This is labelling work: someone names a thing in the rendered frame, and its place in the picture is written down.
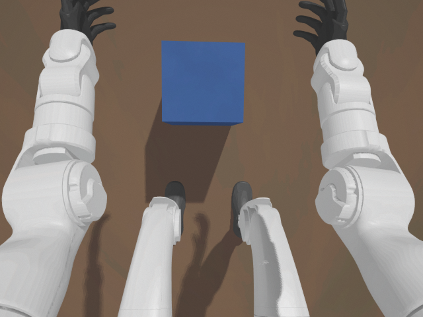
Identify robot left shin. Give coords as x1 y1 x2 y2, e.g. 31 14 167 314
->
142 197 179 220

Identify right robot thigh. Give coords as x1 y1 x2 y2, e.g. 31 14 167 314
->
241 204 310 317

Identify robot right upper arm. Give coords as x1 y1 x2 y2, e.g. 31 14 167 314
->
315 164 423 317

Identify left robot forearm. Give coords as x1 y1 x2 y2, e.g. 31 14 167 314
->
2 29 99 223

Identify carton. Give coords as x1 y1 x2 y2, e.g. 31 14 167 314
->
161 40 245 126

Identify robot left upper arm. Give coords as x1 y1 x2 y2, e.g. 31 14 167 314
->
0 159 107 317

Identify right robot forearm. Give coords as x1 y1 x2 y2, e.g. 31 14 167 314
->
311 39 415 213

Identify left robot hand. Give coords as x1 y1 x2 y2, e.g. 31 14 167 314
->
59 0 116 46

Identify right robot hand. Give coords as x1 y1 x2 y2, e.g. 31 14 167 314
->
293 0 348 56

